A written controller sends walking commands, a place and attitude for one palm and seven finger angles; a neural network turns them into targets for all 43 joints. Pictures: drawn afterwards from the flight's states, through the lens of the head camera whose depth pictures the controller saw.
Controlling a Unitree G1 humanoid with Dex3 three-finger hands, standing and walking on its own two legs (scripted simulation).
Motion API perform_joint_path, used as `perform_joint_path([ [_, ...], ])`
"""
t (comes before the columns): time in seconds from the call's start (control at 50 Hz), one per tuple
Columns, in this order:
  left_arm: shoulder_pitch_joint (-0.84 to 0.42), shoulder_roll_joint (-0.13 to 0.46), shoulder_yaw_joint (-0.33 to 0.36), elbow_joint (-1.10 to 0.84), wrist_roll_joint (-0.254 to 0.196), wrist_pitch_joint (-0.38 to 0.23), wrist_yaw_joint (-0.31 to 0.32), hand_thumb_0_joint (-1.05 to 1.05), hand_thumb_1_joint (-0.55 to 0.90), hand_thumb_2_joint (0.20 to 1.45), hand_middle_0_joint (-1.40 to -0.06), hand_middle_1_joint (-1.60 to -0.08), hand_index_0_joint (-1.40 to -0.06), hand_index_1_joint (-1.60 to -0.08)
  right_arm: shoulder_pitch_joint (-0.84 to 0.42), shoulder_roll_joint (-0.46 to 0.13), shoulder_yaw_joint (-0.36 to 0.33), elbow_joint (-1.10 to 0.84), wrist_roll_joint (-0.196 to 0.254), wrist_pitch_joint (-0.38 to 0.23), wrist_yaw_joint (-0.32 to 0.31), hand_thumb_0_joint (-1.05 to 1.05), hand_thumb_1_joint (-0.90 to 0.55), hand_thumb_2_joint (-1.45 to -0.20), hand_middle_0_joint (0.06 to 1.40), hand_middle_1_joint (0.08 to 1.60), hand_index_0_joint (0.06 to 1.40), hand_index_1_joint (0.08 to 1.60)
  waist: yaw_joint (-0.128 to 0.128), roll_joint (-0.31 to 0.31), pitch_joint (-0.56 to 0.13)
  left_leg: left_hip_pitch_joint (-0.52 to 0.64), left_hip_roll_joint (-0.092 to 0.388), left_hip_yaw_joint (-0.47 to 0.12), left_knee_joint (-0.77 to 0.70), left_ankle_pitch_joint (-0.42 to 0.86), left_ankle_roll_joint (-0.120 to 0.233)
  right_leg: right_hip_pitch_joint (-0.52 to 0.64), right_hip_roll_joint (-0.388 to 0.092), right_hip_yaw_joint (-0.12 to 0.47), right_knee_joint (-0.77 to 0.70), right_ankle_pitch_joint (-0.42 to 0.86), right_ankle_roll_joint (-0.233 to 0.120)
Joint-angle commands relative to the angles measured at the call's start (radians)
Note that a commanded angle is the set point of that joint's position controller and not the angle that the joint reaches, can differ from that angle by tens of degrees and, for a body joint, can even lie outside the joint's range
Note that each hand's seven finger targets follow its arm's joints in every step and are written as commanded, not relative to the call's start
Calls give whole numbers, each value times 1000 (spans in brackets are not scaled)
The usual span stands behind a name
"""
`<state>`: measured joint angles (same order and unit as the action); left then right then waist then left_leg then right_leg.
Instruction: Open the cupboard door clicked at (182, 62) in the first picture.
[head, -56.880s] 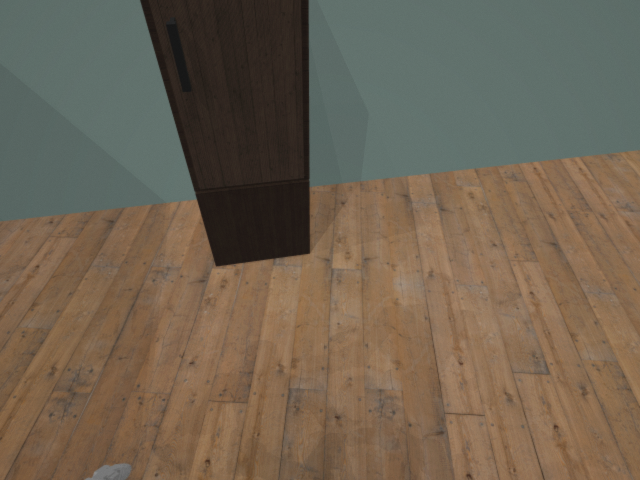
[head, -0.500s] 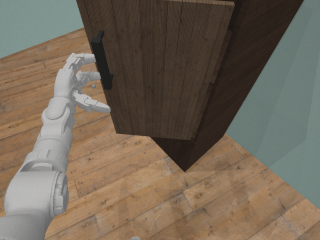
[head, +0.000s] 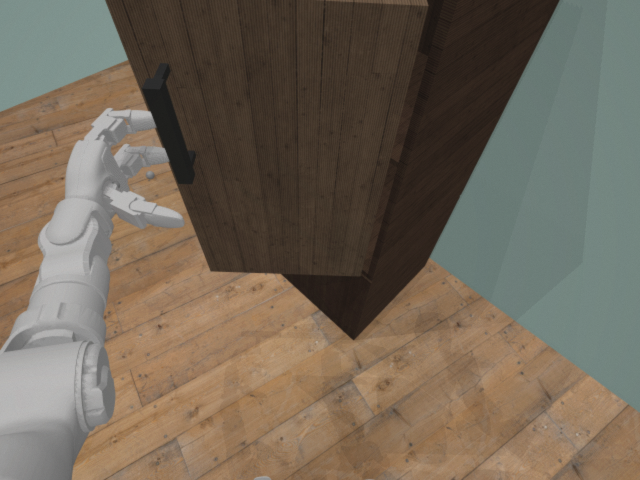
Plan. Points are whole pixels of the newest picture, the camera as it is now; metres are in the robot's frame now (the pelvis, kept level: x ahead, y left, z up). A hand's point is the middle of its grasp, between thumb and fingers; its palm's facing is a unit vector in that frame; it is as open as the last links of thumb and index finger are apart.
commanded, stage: move the hooked fingers beside the handle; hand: left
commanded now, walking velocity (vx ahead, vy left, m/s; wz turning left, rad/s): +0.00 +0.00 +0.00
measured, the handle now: (175, 127) +0.55 +0.18 +0.12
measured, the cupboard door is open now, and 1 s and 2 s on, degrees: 43 43 43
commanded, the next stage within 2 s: slide the fingers in behind the handle in 1.96 s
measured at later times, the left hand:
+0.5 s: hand (134, 168) +0.46 +0.22 +0.12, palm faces -0.01 -1.00 +0.00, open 14.0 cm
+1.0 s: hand (109, 160) +0.48 +0.25 +0.12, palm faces -0.01 -1.00 +0.00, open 14.0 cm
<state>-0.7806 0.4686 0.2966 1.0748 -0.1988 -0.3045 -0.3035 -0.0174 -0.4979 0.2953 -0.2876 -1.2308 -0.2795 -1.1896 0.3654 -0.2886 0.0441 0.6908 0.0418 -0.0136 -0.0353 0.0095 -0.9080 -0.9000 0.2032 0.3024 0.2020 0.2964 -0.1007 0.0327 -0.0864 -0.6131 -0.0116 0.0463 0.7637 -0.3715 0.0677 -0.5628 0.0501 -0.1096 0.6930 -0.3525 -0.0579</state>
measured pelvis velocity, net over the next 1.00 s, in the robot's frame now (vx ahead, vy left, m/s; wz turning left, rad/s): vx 0.00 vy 0.01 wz -0.02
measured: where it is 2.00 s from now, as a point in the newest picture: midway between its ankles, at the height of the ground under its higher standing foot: outside the picture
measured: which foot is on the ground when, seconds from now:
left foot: down 0.00-1.00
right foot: down 0.00-1.00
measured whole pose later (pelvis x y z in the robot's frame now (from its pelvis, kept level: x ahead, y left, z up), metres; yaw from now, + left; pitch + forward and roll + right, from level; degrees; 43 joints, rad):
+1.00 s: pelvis +0.00 +0.01 +0.00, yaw -1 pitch +15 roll -3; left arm -0.87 0.65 0.42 1.19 -0.16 -0.29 -0.42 -0.02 -0.50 0.30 -0.30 -1.20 -0.30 -1.20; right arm 0.39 -0.30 0.07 0.64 0.04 0.03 -0.06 0.01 -0.91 -0.90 0.20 0.30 0.20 0.30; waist -0.15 0.02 -0.09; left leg -0.68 0.00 0.06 0.80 -0.38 0.08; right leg -0.63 0.06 -0.10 0.70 -0.34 -0.04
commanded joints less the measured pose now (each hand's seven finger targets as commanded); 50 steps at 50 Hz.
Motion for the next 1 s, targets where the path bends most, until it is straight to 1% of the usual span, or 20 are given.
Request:
perform_joint_path([
  [0.0,-501,257,55,-241,-24,-78,-23,0,-500,300,-300,-1200,-300,-1200,70,-172,-59,-83,7,-21,-20,0,-900,-900,200,300,200,300,-24,28,-376,300,22,-111,-66,385,-22,92,-8,96,-67,341,27],
  [0.06,-513,246,41,-209,-17,-69,-27,0,-500,300,-300,-1200,-300,-1200,68,-168,-55,-84,8,-20,-23,0,-900,-900,200,300,200,300,-34,45,-344,283,21,-109,-72,343,-20,67,-9,99,-72,312,30],
  [0.1,-524,299,72,-178,-8,-67,-24,0,-500,300,-300,-1200,-300,-1200,73,-176,-54,-78,8,-17,-29,0,-900,-900,200,300,200,300,-35,41,-317,258,22,-111,-71,316,-18,58,-12,102,-73,287,27],
  [0.12,-536,276,51,-184,-8,-64,-27,0,-500,300,-300,-1200,-300,-1200,69,-172,-50,-82,7,-18,-27,0,-900,-900,200,300,200,300,-40,66,-325,262,19,-109,-71,320,-18,58,-13,105,-72,295,29],
  [0.2,-469,296,78,-196,-2,-72,-37,0,-500,300,-300,-1200,-300,-1200,86,-172,-57,-94,3,-13,-23,0,-900,-900,200,300,200,300,-13,103,-417,334,24,-118,-55,432,-29,63,-9,95,-53,339,23],
  [0.3,-411,344,123,-155,-13,-39,-52,0,-500,300,-300,-1200,-300,-1200,90,-179,-57,-113,7,5,-23,0,-900,-900,200,300,200,300,0,1,-377,237,21,-94,-62,409,-15,140,-11,103,-56,391,31],
  [0.38,-412,362,131,-194,-9,-34,-58,0,-500,300,-300,-1200,-300,-1200,84,-177,-58,-128,8,14,-24,0,-900,-900,200,300,200,300,0,30,-369,242,21,-83,-64,404,-14,135,-11,108,-61,401,33],
  [0.4,-422,380,144,-209,-9,-46,-55,0,-500,300,-300,-1200,-300,-1200,84,-177,-59,-129,8,19,-27,0,-900,-900,200,300,200,300,-1,36,-371,245,21,-82,-60,411,-12,136,-12,110,-59,403,32],
  [0.44,-443,345,115,-219,-10,-55,-60,0,-500,300,-300,-1200,-300,-1200,80,-173,-57,-128,9,17,-25,0,-900,-900,200,300,200,300,-11,67,-359,265,22,-85,-62,401,-15,105,-9,109,-65,379,32],
  [0.5,-453,401,146,-202,-9,-63,-69,0,-500,300,-300,-1200,-300,-1200,86,-183,-58,-119,9,20,-30,0,-900,-900,200,300,200,300,-15,67,-362,256,23,-88,-59,375,-13,105,-10,113,-65,355,29],
  [0.54,-503,364,101,-173,-8,-55,-85,0,-500,300,-300,-1200,-300,-1200,81,-180,-54,-110,12,17,-35,0,-900,-900,200,300,200,300,-41,61,-332,250,25,-94,-63,341,-13,72,-11,111,-73,325,32],
  [0.58,-490,371,100,-142,-6,-47,-98,0,-500,300,-300,-1200,-300,-1200,83,-186,-53,-108,12,16,-38,0,-900,-900,200,300,200,300,-39,74,-318,250,27,-104,-65,328,-17,47,-10,104,-72,292,29],
  [0.66,-524,353,78,-152,-16,-48,-115,0,-500,300,-300,-1200,-300,-1200,89,-191,-53,-101,8,8,-41,0,-900,-900,200,300,200,300,-44,112,-369,306,30,-120,-58,344,-24,7,-8,99,-71,266,26],
  [0.76,-521,447,150,-102,-14,-34,-114,0,-500,300,-300,-1200,-300,-1200,106,-203,-52,-97,6,10,-44,0,-900,-900,200,300,200,300,-37,40,-369,256,32,-124,-55,360,-22,41,-8,96,-60,291,29],
  [0.82,-493,428,131,-78,1,-28,-114,0,-500,300,-300,-1200,-300,-1200,108,-199,-49,-108,5,14,-40,0,-900,-900,200,300,200,300,-33,70,-354,253,31,-120,-50,379,-24,21,-7,95,-56,294,29],
  [0.84,-508,477,164,-80,6,-28,-110,0,-500,300,-300,-1200,-300,-1200,112,-204,-50,-108,2,16,-40,0,-900,-900,200,300,200,300,-29,85,-352,244,32,-120,-49,369,-26,18,-7,96,-53,285,29],
  [0.86,-518,472,153,-85,10,-31,-112,0,-500,300,-300,-1200,-300,-1200,116,-204,-49,-109,2,17,-40,0,-900,-900,200,300,200,300,-36,66,-363,243,32,-122,-49,365,-25,25,-6,97,-55,283,30],
  [0.88,-507,491,169,-86,14,-34,-113,0,-500,300,-300,-1200,-300,-1200,115,-205,-50,-116,2,19,-40,0,-900,-900,200,300,200,300,-27,78,-364,235,32,-118,-49,360,-25,30,-6,98,-53,280,28],
  [0.94,-554,475,142,-109,15,-51,-124,0,-500,300,-300,-1200,-300,-1200,121,-204,-49,-113,1,22,-41,0,-900,-900,200,300,200,300,-45,132,-378,280,38,-127,-42,386,-33,-13,-2,92,-48,274,27],
  [0.98,-544,498,167,-108,11,-57,-134,0,-500,300,-300,-1200,-300,-1200,135,-211,-55,-107,0,23,-42,0,-900,-900,200,300,200,300,-41,124,-403,309,44,-138,-37,416,-38,-23,1,88,-46,274,25],
])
